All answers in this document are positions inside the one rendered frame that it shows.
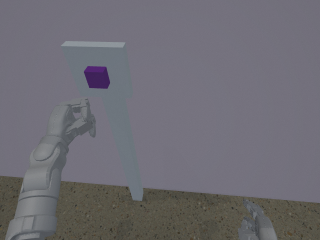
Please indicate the left robot hand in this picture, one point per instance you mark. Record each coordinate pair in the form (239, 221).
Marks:
(62, 122)

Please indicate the robot left forearm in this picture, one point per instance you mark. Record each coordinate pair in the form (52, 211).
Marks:
(36, 209)

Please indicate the button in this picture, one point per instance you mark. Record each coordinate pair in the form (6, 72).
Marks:
(97, 77)

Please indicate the panel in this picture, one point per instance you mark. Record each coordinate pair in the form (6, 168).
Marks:
(113, 56)

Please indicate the right robot hand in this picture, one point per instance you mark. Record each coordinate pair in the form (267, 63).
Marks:
(260, 229)

